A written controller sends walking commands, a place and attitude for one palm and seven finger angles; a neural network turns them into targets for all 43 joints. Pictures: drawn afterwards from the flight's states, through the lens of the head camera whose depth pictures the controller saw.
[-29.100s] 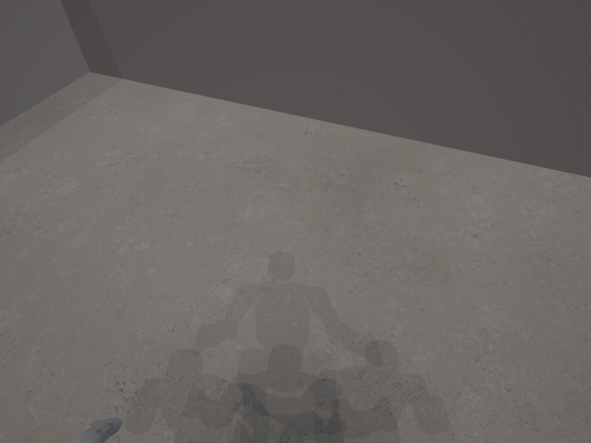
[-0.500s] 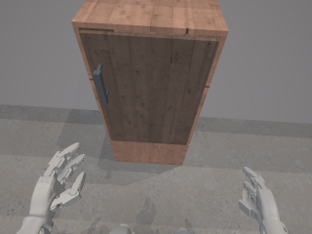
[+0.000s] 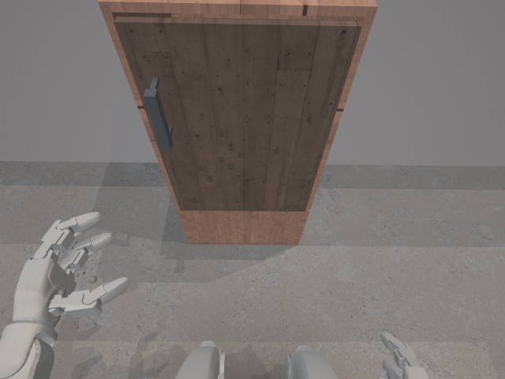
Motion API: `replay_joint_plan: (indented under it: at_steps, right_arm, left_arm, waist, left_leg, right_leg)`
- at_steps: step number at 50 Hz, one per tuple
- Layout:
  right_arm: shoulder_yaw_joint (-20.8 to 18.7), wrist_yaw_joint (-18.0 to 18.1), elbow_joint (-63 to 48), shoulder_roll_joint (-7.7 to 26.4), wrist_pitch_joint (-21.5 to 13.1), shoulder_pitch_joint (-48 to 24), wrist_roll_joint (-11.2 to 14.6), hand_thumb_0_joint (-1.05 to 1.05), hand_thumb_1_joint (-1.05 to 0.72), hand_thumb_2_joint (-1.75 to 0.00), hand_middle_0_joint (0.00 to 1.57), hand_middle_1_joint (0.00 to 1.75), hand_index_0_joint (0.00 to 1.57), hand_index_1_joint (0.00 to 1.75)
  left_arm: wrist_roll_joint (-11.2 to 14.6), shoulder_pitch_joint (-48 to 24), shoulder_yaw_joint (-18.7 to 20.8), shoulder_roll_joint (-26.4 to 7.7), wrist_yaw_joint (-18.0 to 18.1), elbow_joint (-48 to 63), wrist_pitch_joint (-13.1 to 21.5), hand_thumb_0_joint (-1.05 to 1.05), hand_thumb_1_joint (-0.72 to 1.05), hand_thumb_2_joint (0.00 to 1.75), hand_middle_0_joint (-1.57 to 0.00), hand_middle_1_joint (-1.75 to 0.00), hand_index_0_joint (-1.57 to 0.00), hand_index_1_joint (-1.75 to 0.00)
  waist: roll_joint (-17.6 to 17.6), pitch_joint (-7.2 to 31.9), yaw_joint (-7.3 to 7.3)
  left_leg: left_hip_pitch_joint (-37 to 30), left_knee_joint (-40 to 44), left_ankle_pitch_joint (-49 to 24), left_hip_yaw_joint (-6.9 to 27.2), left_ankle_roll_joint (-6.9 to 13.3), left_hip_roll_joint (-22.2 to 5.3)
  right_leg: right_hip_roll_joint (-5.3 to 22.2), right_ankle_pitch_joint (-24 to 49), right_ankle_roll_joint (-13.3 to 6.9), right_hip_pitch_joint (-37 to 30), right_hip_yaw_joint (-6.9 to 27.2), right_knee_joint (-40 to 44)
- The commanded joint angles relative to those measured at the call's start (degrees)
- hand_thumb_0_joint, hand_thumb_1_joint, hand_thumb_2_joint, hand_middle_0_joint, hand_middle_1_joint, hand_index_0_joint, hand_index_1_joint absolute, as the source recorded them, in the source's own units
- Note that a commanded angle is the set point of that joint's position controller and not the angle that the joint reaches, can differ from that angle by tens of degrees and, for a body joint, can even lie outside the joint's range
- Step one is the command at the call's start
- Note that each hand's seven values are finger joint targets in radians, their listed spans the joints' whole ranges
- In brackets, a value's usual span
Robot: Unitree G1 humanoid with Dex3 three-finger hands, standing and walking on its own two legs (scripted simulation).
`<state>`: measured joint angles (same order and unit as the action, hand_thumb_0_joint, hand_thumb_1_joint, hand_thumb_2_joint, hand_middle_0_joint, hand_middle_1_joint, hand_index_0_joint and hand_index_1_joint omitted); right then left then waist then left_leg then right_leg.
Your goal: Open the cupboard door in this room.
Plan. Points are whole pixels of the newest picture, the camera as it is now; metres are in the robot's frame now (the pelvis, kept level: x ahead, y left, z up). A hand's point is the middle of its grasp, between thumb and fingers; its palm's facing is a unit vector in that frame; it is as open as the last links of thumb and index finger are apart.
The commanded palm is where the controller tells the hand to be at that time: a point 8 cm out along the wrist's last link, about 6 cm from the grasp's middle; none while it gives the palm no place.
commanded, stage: raise the hand with hooked fingers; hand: left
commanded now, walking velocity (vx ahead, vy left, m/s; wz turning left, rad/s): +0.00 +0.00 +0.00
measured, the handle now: (161, 115) +0.58 +0.21 +0.04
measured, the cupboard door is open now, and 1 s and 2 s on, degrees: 0 0 0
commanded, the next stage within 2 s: move the hooked fingers beside the handle in 1.24 s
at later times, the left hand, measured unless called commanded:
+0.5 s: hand (60, 263) +0.27 +0.29 +0.05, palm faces +0.05 -1.00 -0.05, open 13.7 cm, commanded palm +0.25 +0.33 +0.05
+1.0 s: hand (69, 239) +0.30 +0.28 +0.06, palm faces +0.04 -1.00 -0.03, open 14.0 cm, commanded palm +0.28 +0.33 +0.06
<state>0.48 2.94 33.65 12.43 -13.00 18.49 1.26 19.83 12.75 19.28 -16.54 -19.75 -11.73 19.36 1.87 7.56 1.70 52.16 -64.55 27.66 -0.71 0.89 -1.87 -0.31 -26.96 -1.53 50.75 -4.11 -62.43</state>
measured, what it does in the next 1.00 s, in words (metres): stands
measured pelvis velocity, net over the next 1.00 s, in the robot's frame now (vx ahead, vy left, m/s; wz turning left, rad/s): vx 0.02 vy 0.01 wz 0.01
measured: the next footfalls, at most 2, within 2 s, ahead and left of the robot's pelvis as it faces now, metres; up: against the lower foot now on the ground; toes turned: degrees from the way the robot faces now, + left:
none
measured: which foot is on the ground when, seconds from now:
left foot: down 0.00-1.00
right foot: down 0.00-1.00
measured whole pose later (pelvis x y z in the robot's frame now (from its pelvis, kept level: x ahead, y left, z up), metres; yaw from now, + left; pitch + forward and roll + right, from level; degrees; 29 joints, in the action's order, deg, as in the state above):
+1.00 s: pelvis +0.02 +0.01 +0.01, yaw +0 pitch +16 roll -2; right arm 0.9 3.0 31.6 16.2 -10.7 17.0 1.7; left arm 21.2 0.1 25.4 -22.8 -29.1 -24.3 20.5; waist 0.6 6.9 1.7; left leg 49.4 -61.7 28.0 -0.1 1.3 -1.6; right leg -0.3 -26.9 -1.0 47.2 -4.6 -58.5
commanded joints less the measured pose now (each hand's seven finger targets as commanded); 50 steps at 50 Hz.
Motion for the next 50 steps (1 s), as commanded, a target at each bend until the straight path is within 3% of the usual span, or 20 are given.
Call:
replay_joint_plan:
  at_steps: [1,4,7,10,12,14,18,19,22,26,29,30,36,39,45,50]
  right_arm:
    - [-3.7,0.1,-9.0,9.8,-4.2,-5.7,-0.1,0.00,-0.90,-0.90,0.20,0.30,0.20,0.30]
    - [-3.8,0.6,-9.1,11.2,-4.4,-4.6,0.4,0.00,-0.90,-0.90,0.20,0.30,0.20,0.30]
    - [-3.9,1.2,-9.7,11.9,-4.2,-4.0,0.8,0.00,-0.90,-0.90,0.20,0.30,0.20,0.30]
    - [-3.5,1.4,-10.1,11.6,-3.9,-4.0,0.7,0.00,-0.90,-0.90,0.20,0.30,0.20,0.30]
    - [-3.4,1.2,-9.9,11.1,-3.6,-4.0,0.5,0.00,-0.90,-0.90,0.20,0.30,0.20,0.30]
    - [-3.2,0.8,-10.0,10.9,-3.1,-4.1,0.3,0.00,-0.90,-0.90,0.20,0.30,0.20,0.30]
    - [-3.0,0.5,-10.1,11.5,-1.7,-3.8,0.5,0.00,-0.90,-0.90,0.20,0.30,0.20,0.30]
    - [-3.0,0.6,-10.3,11.8,-1.5,-3.7,0.7,0.00,-0.90,-0.90,0.20,0.30,0.20,0.30]
    - [-2.8,0.9,-10.7,12.2,-1.1,-3.6,0.9,0.00,-0.90,-0.90,0.20,0.30,0.20,0.30]
    - [-2.4,1.4,-10.8,12.1,-1.1,-3.5,0.6,0.00,-0.90,-0.90,0.20,0.30,0.20,0.30]
    - [-2.3,1.4,-10.2,11.6,-1.2,-3.7,0.6,0.00,-0.90,-0.90,0.20,0.30,0.20,0.30]
    - [-2.1,1.4,-10.0,11.8,-1.2,-3.8,0.4,0.00,-0.90,-0.90,0.20,0.30,0.20,0.30]
    - [-2.1,1.5,-9.7,12.4,-0.4,-3.2,1.0,0.00,-0.90,-0.90,0.20,0.30,0.20,0.30]
    - [-2.4,1.4,-10.2,12.4,-0.4,-2.7,1.2,0.00,-0.90,-0.90,0.20,0.30,0.20,0.30]
    - [-2.6,0.9,-10.1,12.2,-0.8,-2.2,0.5,0.00,-0.90,-0.90,0.20,0.30,0.20,0.30]
    - [-2.7,0.7,-9.9,12.0,-0.4,-2.3,0.7,0.00,-0.90,-0.90,0.20,0.30,0.20,0.30]
  left_arm:
    - [-1.1,-5.5,1.3,-7.8,0.5,10.7,10.1,0.00,-0.13,0.46,-0.27,-0.96,-0.27,-0.96]
    - [-1.4,-7.3,0.1,-8.9,-2.2,10.1,10.0,0.00,-0.20,0.43,-0.28,-1.00,-0.28,-1.00]
    - [-0.5,-7.8,2.9,-12.5,-4.0,12.0,8.2,0.00,-0.27,0.40,-0.28,-1.05,-0.28,-1.05]
    - [0.4,-8.8,5.8,-14.8,-2.9,15.3,7.2,0.00,-0.34,0.37,-0.29,-1.10,-0.29,-1.10]
    - [0.6,-7.1,6.5,-14.2,-1.5,15.9,7.1,0.00,-0.38,0.35,-0.29,-1.12,-0.29,-1.12]
    - [0.6,-7.1,5.8,-12.8,-0.6,14.5,6.7,0.00,-0.43,0.33,-0.29,-1.15,-0.29,-1.15]
    - [-0.4,-10.2,3.7,-11.7,-2.1,7.9,4.5,0.00,-0.50,0.30,-0.30,-1.20,-0.30,-1.20]
    - [-0.6,-10.6,3.5,-11.8,-2.9,6.2,3.8,0.00,-0.50,0.30,-0.30,-1.20,-0.30,-1.20]
    - [-0.6,-15.5,3.8,-14.0,-5.7,6.0,2.6,0.00,-0.50,0.30,-0.30,-1.20,-0.30,-1.20]
    - [0.6,-19.3,7.7,-18.2,-7.1,6.9,3.3,0.00,-0.50,0.30,-0.30,-1.20,-0.30,-1.20]
    - [1.6,-19.5,9.8,-19.3,-7.1,5.8,4.9,0.00,-0.50,0.30,-0.30,-1.20,-0.30,-1.20]
    - [1.7,-20.4,10.5,-20.5,-7.2,4.9,5.1,0.00,-0.50,0.30,-0.30,-1.20,-0.30,-1.20]
    - [2.1,-21.3,9.9,-20.1,-9.9,-2.9,2.3,0.00,-0.50,0.30,-0.30,-1.20,-0.30,-1.20]
    - [2.4,-20.4,9.8,-20.0,-10.9,-2.8,1.5,0.00,-0.50,0.30,-0.30,-1.20,-0.30,-1.20]
    - [3.1,-20.7,12.6,-22.4,-9.5,-0.5,4.5,0.00,-0.50,0.30,-0.30,-1.20,-0.30,-1.20]
    - [2.8,-21.2,11.9,-21.3,-8.7,-1.7,5.5,0.00,-0.50,0.30,-0.30,-1.20,-0.30,-1.20]
  waist:
    - [0.2,11.2,-0.99]
    - [1.1,11.7,-0.15]
    - [3.4,15.2,-1.33]
    - [5.8,16.3,-2.49]
    - [6.5,17.0,-2.90]
    - [5.6,14.8,-2.27]
    - [4.7,10.9,-0.62]
    - [3.3,10.5,-0.31]
    - [5.6,12.5,-0.37]
    - [4.1,16.0,-0.95]
    - [4.8,16.2,-1.54]
    - [6.5,15.7,-1.82]
    - [3.9,13.7,-1.08]
    - [3.2,15.2,-1.24]
    - [3.2,16.3,-1.88]
    - [3.8,15.2,-1.40]
  left_leg:
    - [-6.7,8.5,-8.4,3.1,0.6,1.5]
    - [-8.2,10.0,-4.7,4.0,0.5,1.4]
    - [-12.4,11.4,-8.3,4.7,0.0,1.2]
    - [-15.6,12.6,-13.4,5.7,-0.9,1.0]
    - [-18.2,12.9,-18.2,6.0,-1.8,0.7]
    - [-17.4,12.8,-18.3,5.9,-2.0,0.7]
    - [-14.6,13.1,-13.6,5.8,-1.8,0.8]
    - [-14.1,13.3,-12.1,5.6,-1.6,0.8]
    - [-16.2,13.2,-14.7,5.6,-1.7,0.9]
    - [-17.4,12.5,-17.5,5.5,-1.3,1.1]
    - [-17.7,12.7,-17.7,5.2,-1.4,1.1]
    - [-17.2,12.2,-18.2,5.0,-1.5,1.2]
    - [-14.0,12.7,-15.1,3.8,-0.4,1.5]
    - [-14.1,12.6,-15.8,3.2,0.1,1.7]
    - [-13.2,11.2,-18.7,2.9,0.2,1.7]
    - [-12.1,10.9,-16.7,2.2,0.4,1.8]
  right_leg:
    - [-0.9,2.1,0.3,-5.1,1.5,7.3]
    - [-0.8,-0.1,0.1,-3.5,0.9,7.5]
    - [-0.9,3.3,-0.3,-5.3,0.3,7.3]
    - [-1.3,6.2,-0.7,-6.7,-0.5,6.7]
    - [-1.3,8.2,-0.5,-7.0,-1.1,6.8]
    - [-1.4,8.6,-0.3,-6.7,-1.4,7.1]
    - [-1.5,7.1,-0.2,-5.2,-1.5,8.0]
    - [-1.6,6.6,-0.1,-5.4,-1.4,8.6]
    - [-1.6,7.9,-0.5,-6.2,-1.1,9.0]
    - [-2.0,10.1,-0.7,-8.7,-0.6,9.1]
    - [-2.0,10.2,-0.7,-9.6,-0.4,9.3]
    - [-2.1,10.4,-1.0,-9.5,-0.2,8.9]
    - [-1.7,10.2,-0.5,-11.1,0.5,10.8]
    - [-1.5,11.5,-0.2,-12.8,1.1,11.5]
    - [-1.7,14.1,-0.4,-13.8,1.6,10.1]
    - [-1.5,13.1,-0.3,-13.8,2.4,10.3]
